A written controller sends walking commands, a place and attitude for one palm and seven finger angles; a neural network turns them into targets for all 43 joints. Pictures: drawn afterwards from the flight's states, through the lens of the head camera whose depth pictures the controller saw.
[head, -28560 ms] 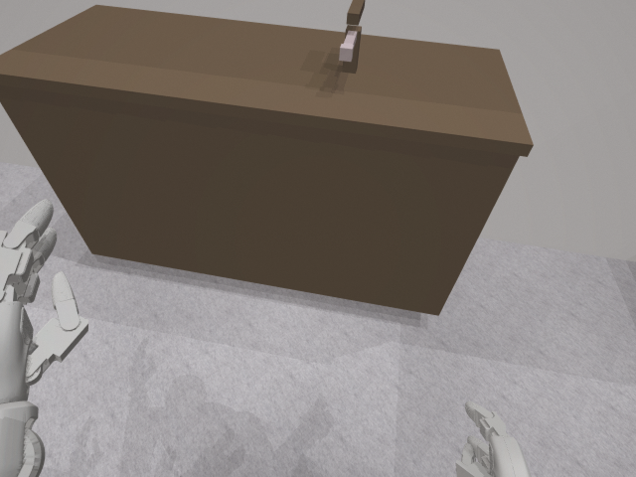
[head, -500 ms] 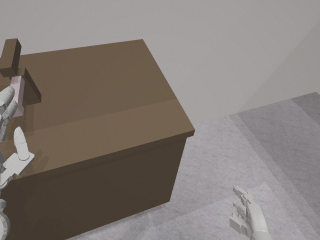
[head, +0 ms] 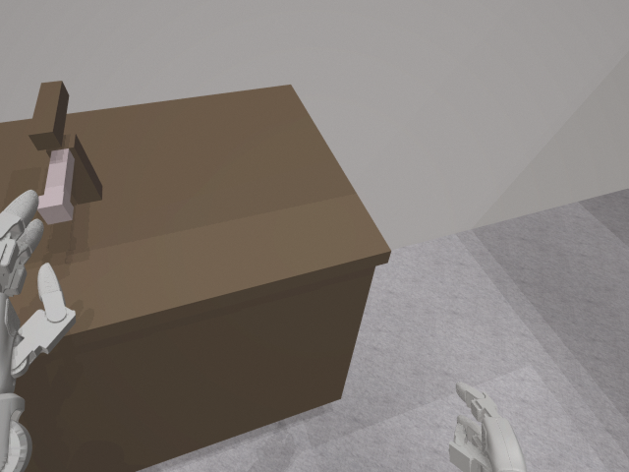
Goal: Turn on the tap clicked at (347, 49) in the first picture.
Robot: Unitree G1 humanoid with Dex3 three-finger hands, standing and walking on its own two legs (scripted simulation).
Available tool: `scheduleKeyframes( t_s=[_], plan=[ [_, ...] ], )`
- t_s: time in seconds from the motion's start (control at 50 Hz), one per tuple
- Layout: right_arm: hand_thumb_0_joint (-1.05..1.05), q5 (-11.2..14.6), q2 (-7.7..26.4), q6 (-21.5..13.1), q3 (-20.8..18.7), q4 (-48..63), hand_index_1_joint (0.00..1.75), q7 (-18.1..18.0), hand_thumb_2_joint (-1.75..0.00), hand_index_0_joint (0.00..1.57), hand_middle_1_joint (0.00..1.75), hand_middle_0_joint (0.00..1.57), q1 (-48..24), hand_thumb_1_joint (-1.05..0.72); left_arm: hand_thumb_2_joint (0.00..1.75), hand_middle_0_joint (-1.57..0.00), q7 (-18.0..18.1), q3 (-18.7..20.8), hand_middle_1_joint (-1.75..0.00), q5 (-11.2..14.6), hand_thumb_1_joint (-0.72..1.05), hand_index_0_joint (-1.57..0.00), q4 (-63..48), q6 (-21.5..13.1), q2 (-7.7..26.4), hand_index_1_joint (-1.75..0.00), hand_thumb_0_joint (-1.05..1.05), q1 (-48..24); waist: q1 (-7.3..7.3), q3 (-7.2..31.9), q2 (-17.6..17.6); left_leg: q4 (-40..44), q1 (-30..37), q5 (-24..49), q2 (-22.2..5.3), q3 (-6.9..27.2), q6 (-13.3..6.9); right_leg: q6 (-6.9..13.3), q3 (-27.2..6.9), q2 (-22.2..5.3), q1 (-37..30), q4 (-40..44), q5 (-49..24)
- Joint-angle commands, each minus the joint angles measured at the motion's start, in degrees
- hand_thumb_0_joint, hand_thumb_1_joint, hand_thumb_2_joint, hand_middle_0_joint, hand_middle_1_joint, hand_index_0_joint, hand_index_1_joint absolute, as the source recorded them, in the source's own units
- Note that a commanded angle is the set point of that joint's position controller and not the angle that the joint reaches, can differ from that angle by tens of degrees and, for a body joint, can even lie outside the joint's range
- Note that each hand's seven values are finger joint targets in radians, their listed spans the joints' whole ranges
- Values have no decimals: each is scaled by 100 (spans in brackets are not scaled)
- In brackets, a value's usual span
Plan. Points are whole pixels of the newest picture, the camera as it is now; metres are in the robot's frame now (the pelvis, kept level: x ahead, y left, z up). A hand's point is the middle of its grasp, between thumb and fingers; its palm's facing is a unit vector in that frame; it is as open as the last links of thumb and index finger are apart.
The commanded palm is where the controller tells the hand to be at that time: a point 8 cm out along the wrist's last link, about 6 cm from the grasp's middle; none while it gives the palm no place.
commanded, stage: look again from close up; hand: left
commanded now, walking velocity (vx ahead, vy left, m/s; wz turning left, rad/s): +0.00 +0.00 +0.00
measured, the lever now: (55, 208) +0.37 +0.37 +0.13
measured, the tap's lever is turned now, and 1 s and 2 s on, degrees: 0 0 0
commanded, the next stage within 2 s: come to a stop and stand still in 0.32 s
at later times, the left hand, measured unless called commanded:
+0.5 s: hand (104, 313) +0.22 +0.22 +0.16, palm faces +0.42 -0.84 -0.36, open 7.4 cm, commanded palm +0.17 +0.26 +0.17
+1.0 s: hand (135, 316) +0.24 +0.21 +0.12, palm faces +0.32 -0.86 -0.39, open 7.4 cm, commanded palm +0.18 +0.26 +0.17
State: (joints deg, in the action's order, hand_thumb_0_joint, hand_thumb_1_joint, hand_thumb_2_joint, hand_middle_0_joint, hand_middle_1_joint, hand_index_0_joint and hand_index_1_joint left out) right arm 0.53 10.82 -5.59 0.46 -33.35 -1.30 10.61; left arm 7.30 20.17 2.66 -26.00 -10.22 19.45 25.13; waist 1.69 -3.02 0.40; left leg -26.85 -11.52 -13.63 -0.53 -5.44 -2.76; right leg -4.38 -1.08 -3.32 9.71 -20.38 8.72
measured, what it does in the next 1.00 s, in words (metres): stands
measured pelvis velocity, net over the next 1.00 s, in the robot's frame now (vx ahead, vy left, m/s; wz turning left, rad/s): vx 0.02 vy -0.03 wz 0.01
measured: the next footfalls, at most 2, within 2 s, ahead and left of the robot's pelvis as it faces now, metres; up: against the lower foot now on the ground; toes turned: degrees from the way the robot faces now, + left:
none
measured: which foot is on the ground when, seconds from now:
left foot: down 0.00-1.00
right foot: down 0.00-1.00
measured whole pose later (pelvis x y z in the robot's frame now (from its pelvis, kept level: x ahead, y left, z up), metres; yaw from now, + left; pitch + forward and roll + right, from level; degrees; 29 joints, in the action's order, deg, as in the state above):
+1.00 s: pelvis +0.02 -0.03 +0.00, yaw +0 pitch +0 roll -1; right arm 0.0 13.4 -8.6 0.3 -35.1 -1.0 11.7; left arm 5.7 16.1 1.8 -23.3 -11.5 19.6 26.6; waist 2.1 -4.5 -0.4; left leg -29.2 -12.9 -16.4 -1.9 -4.5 -0.7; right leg -2.5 -0.7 -1.8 12.7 -26.5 13.9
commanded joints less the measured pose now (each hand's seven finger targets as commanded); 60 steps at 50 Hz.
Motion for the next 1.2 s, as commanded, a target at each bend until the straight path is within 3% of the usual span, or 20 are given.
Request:
scheduleKeyframes(
  t_s=[0.0, 0.12, 0.32, 0.4, 0.6, 0.62, 0.64, 0.66, 0.68, 0.72, 0.74, 0.78, 0.82, 0.9, 0.92, 0.94, 1.02, 1.04, 1.08, 1.18],
  plan=[
    [0, 23, 774, -291, -280, 907, 30, -81, -90, 20, 30, 20, -559, -90, 90, -20, 48, 370, -30, -51, 90, -20, -1079, -333, 739, -30, 0, -642, -44, 466, 293, 1141, -502, -711, -345, 458, 254, 219, 254, 410, -496, 30, -244],
    [0, -12, 781, -359, -296, 884, 30, -114, -90, 20, 30, 20, -613, -90, 90, -20, 124, 544, -30, -81, 90, -20, -1406, -351, 999, -30, 0, -852, -15, 675, 354, 880, -288, -303, -206, 338, 240, 271, 153, 328, -630, 120, -480],
    [0, -7, 769, -272, -315, 862, 30, -96, -90, 20, 30, 20, -604, -90, 90, -20, 109, 607, -30, -8, 90, -20, -1240, -306, 916, -30, 0, -231, -19, 767, 272, 726, -69, 218, -212, 308, 276, 314, 94, 295, -538, 166, -644],
    [0, 9, 742, -230, -304, 884, 30, -101, -90, 20, 30, 20, -588, -90, 90, -20, 74, 476, -30, 26, 90, -20, -1115, -259, 805, -30, 0, -245, -19, 685, 13, 695, -45, 289, -233, 292, 249, 297, 73, 282, -498, 200, -691],
    [0, 15, 728, -198, -300, 938, 30, -123, -90, 20, 30, 20, -639, -90, 90, -20, 108, 463, -30, 29, 90, -20, -1387, -207, 852, -30, 0, -399, 2, 766, 181, 634, 152, 624, -233, 293, 236, 317, 45, 232, -565, 164, -931],
    [0, 195, 942, -95, 638, 1630, 30, -642, -90, 20, 30, 20, 267, -90, 90, -20, 238, 2050, -30, -24, 90, -20, -2423, -989, 5377, -30, 0, -5387, -359, 387, 909, 949, -801, 5, -297, 777, 83, 89, 263, 389, -1009, -665, 477],
    [0, 245, 361, -303, -119, 1205, 30, -528, -90, 20, 30, 20, -53, -90, 90, -20, 156, 1924, -30, -139, 90, -20, -263, -718, 2368, -30, 0, -3219, 130, 823, 396, 510, -212, 95, -698, 698, 175, 267, 340, 194, 311, -744, 1231],
    [0, -10, 689, -389, -108, 891, 30, -295, -90, 20, 30, 20, -290, -90, 90, -20, 175, 1435, -30, -41, 90, -20, 99, -573, 1966, -30, 0, -2314, 35, 357, 240, 712, -255, 50, -513, 472, 219, 360, 439, 262, 215, -495, 687],
    [0, -50, 976, -416, -194, 936, 30, -196, -90, 20, 30, 20, -315, -90, 90, -20, 206, 1396, -30, -8, 90, -20, 371, -563, 2094, -30, 0, -2038, 148, 522, 428, 497, -238, 100, -398, 317, 208, 440, 198, 144, 96, -344, 188],
    [0, -45, 983, -548, -236, 869, 30, -24, -90, 20, 30, 20, -182, -90, 90, -20, 79, 1040, -30, 136, 90, -20, 313, -682, 1756, -30, 0, -1237, 142, 1039, 400, 96, -56, 193, -193, 324, 212, 546, -186, -76, 72, -271, -289],
    [0, -25, 920, -606, -230, 934, 30, 65, -90, 20, 30, 20, 9, -90, 90, -20, -4, 568, -30, 131, 90, -20, -71, -748, 1237, -30, 0, -708, 136, 1111, 212, 32, -33, 433, -168, 324, 200, 553, -157, -106, 11, -339, -558],
    [0, -1, 953, -722, -226, 912, 30, 185, -90, 20, 30, 20, -163, -90, 90, -20, -44, 217, -30, 129, 90, -20, -593, -725, 879, -30, 0, -53, 144, 1032, 91, 34, 93, 631, -219, 268, 190, 508, -132, -53, 77, -316, -743],
    [0, 17, 977, -764, -218, 855, 30, 201, -90, 20, 30, 20, -350, -90, 90, -20, -7, 241, -30, 120, 90, -20, -897, -640, 938, -30, 0, -16, 132, 1021, 126, 97, 227, 923, -285, 292, 170, 445, -90, 22, 103, -375, -977],
    [0, -72, 988, -700, -243, 795, 30, 37, -90, 20, 30, 20, -440, -90, 90, -20, 49, 788, -30, -59, 90, -20, -1015, -569, 1341, -30, 0, -473, 50, 851, -358, 166, 95, 953, -314, 360, 191, 394, -56, 50, 32, -312, -1107],
    [0, -87, 1047, -624, -267, 768, 30, -25, -90, 20, 30, 20, -497, -90, 90, -20, 116, 1192, -30, -80, 90, -20, -1203, -552, 1840, -30, 0, -822, 39, 931, -206, 204, 147, 960, -323, 380, 196, 394, -91, 62, -13, -363, -1109],
    [0, -71, 934, -585, -265, 794, 30, -67, -90, 20, 30, 20, -488, -90, 90, -20, 84, 973, -30, -48, 90, -20, -1067, -527, 1458, -30, 0, -805, -8, 913, -163, 250, 92, 1007, -327, 389, 172, 397, 0, 26, -146, -370, -1136],
    [0, -11, 926, -561, -287, 855, 30, -98, -90, 20, 30, 20, -511, -90, 90, -20, 150, 1083, -30, -15, 90, -20, -1467, -426, 1717, -30, 0, -966, 45, 1199, 561, 174, 314, 1495, -289, 376, 149, 419, -7, -7, -441, -433, -1520],
    [0, -3, 843, -571, -264, 870, 30, -83, -90, 20, 30, 20, -531, -90, 90, -20, 130, 861, -30, -5, 90, -20, -1619, -432, 1407, -30, 0, -902, 22, 1255, 602, 137, 378, 1683, -299, 344, 145, 415, 72, -8, -504, -431, -1600],
    [0, -15, 877, -629, -268, 893, 30, -39, -90, 20, 30, 20, -554, -90, 90, -20, 134, 763, -30, -14, 90, -20, -1924, -443, 1282, -30, 0, -711, 25, 1356, 707, 69, 478, 2013, -307, 336, 153, 411, 147, 31, -560, -445, -1769],
    [0, -55, 914, -560, -308, 801, 30, 37, -90, 20, 30, 20, -485, -90, 90, -20, 100, 618, -30, -59, 90, -20, -1573, -391, 919, -30, 0, 1, -25, 1131, 365, 192, 351, 1943, -421, 389, 189, 357, 261, 129, -346, -379, -1476]
  ],
)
